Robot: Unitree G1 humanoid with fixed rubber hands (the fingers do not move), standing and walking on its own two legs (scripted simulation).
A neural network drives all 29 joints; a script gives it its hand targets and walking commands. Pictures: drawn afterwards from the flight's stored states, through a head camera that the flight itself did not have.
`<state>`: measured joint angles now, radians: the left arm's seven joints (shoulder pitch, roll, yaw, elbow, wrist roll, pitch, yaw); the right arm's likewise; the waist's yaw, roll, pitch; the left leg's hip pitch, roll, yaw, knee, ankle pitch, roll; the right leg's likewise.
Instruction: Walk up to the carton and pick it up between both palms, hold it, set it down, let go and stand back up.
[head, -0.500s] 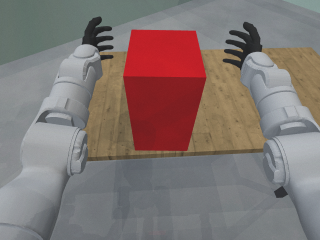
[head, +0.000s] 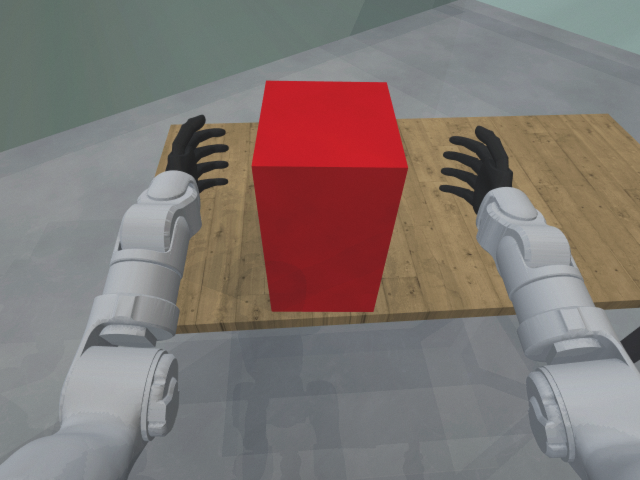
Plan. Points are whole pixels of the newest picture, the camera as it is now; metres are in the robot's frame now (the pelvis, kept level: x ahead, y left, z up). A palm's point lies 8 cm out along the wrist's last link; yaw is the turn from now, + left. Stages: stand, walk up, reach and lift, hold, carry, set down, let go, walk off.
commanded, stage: set down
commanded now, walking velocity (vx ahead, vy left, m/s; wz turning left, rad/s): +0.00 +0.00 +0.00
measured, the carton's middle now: (324, 206) +0.48 -0.01 +0.07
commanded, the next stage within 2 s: none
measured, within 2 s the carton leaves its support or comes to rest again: neither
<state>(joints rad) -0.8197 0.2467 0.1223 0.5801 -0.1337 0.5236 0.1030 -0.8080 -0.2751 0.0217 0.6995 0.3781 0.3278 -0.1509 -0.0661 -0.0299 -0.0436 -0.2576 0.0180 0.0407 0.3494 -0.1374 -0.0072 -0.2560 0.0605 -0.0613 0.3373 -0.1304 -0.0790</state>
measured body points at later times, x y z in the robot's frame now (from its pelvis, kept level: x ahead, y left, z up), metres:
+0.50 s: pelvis +0.00 +0.01 +0.00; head +0.00 +0.02 +0.45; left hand +0.38 +0.17 +0.11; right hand +0.36 -0.20 +0.11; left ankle +0.03 +0.12 -0.75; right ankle +0.03 -0.06 -0.75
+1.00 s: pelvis +0.02 +0.01 +0.00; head +0.02 +0.01 +0.45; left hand +0.31 +0.18 +0.04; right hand +0.29 -0.21 +0.04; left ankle +0.03 +0.12 -0.75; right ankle +0.03 -0.06 -0.75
